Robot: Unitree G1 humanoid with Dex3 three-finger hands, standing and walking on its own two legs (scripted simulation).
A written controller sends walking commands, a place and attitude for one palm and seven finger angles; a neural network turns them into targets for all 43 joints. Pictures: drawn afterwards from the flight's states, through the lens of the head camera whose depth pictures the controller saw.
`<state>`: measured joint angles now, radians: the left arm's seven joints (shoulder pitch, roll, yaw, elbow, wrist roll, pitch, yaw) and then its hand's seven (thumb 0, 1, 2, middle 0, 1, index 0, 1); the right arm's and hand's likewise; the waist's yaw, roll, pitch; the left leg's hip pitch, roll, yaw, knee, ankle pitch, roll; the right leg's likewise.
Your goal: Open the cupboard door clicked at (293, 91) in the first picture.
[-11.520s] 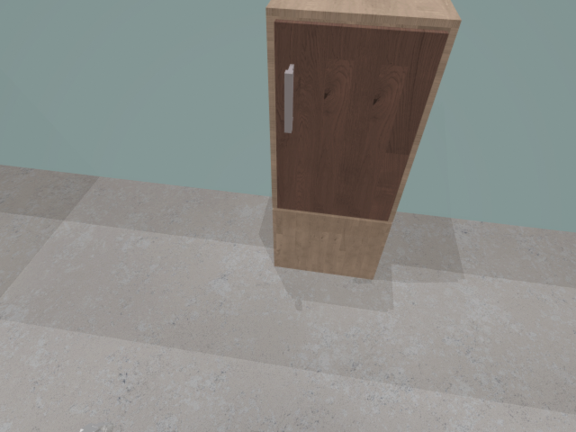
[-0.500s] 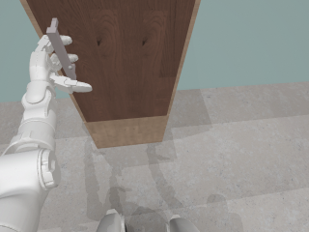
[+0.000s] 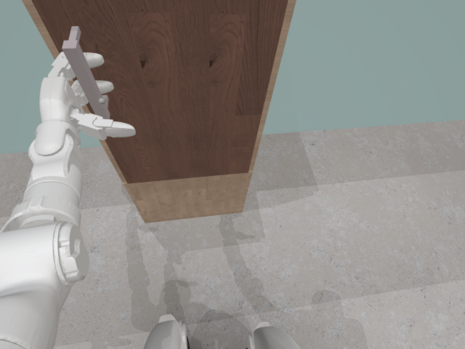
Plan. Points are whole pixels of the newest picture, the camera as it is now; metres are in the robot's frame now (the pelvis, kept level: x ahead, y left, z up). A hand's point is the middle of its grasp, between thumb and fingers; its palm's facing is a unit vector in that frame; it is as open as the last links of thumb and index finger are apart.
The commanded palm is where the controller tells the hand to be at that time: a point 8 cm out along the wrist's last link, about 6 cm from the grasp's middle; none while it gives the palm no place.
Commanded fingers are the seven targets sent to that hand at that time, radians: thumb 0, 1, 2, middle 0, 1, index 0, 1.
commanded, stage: close the thumb around the handle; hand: left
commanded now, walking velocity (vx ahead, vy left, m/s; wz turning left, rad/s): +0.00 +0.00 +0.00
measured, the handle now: (90, 78) +0.57 +0.21 +0.10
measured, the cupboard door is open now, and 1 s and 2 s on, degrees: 0 4 44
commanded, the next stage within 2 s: pull the door open along its arc in 0.62 s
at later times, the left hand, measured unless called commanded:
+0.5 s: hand (101, 100) +0.51 +0.18 +0.11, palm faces +0.07 -1.00 -0.01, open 6.2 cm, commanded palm +0.48 +0.22 +0.10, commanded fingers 0.00 0.90 0.90 -0.40 -1.35 -0.40 -1.35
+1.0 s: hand (103, 111) +0.49 +0.18 +0.10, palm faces +0.06 -1.00 -0.01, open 5.7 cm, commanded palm +0.43 +0.22 +0.10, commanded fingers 0.00 0.90 0.90 -0.40 -1.35 -0.40 -1.35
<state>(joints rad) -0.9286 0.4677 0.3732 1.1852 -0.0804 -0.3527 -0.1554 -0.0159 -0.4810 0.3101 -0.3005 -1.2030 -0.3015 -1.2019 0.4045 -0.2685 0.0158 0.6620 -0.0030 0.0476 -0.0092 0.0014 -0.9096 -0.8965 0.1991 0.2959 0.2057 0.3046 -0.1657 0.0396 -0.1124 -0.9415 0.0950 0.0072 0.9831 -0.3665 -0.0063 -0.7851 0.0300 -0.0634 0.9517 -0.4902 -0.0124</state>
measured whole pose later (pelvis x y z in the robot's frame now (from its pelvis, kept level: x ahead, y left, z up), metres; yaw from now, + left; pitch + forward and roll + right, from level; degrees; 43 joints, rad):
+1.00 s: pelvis +0.01 +0.00 +0.01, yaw -1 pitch +17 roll -2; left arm -0.72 0.38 0.35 0.98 -0.13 -0.35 -0.15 0.00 0.76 0.79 -0.35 -1.33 -0.33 -1.34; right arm 0.41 -0.26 0.00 0.63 0.01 0.08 0.01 0.00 -0.91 -0.90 0.20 0.30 0.21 0.30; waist -0.13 0.05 -0.13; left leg -0.85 0.09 0.04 0.94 -0.38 -0.01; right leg -0.71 0.03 -0.03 0.91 -0.49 -0.01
